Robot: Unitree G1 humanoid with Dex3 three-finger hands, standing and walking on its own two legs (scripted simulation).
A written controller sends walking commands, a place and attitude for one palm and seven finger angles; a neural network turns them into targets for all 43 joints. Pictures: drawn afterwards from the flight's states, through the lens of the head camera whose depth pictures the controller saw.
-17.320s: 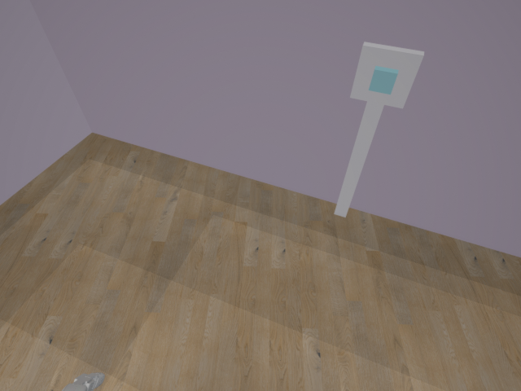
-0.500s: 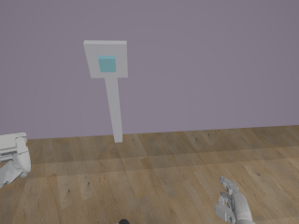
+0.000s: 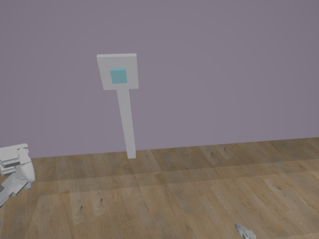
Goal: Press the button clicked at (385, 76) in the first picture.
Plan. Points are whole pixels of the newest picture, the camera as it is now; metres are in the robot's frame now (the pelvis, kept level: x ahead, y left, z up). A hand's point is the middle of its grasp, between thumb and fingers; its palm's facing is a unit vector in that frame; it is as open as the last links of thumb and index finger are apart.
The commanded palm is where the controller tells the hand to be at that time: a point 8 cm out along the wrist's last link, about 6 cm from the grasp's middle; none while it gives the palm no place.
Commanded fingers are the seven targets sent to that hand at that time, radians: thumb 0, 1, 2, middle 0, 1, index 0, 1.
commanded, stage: stop stepping back and stand still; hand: left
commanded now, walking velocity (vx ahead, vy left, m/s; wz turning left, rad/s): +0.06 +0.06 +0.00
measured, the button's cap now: (119, 75) +0.84 +0.22 -0.01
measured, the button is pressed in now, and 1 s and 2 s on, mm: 0 0 0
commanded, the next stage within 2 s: let the arm hang, fingers relaxed in 0.18 s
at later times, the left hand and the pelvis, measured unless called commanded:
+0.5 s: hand out of the picture +0.14 +0.24 -0.12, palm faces +0.02 -0.96 -0.29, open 3.1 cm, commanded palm none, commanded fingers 0.00 0.90 0.90 -0.86 -1.02 -0.86 -1.02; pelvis +0.00 +0.03 +0.00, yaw +1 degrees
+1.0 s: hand out of the picture -0.04 +0.24 -0.16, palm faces +0.04 -0.97 -0.24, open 6.7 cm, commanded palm none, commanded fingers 0.00 0.90 0.90 -0.20 -0.30 -0.20 -0.30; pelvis +0.00 +0.04 +0.01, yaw +1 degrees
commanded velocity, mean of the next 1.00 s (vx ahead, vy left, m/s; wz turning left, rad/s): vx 0.00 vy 0.01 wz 0.00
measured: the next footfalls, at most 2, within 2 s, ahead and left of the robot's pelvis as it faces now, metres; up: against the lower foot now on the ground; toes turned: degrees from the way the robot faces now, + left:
none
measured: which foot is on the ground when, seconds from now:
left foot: down 0.00-1.00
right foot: down 0.00-1.00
